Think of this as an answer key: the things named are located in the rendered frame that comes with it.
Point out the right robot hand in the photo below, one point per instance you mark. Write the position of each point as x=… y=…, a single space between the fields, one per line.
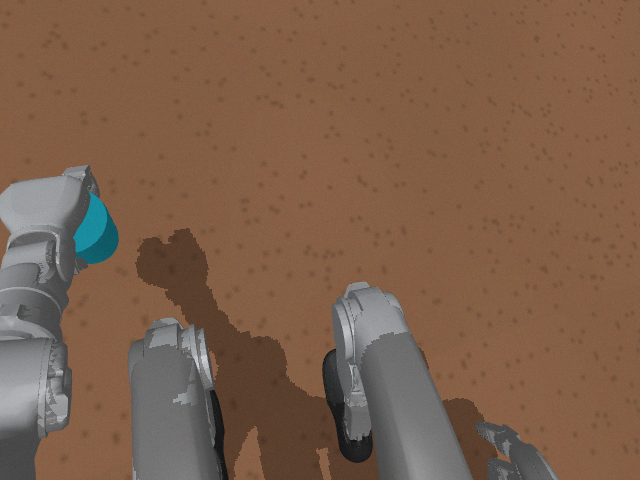
x=527 y=463

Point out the right robot foot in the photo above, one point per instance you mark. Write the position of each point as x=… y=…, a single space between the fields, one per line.
x=353 y=450

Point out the left robot arm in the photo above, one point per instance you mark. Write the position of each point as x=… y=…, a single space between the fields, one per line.
x=35 y=380

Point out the left robot foot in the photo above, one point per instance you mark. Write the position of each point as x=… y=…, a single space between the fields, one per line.
x=219 y=437

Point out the left robot hand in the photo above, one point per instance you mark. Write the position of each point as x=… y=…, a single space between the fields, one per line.
x=60 y=201

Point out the cup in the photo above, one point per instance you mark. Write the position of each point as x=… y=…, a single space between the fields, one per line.
x=97 y=237

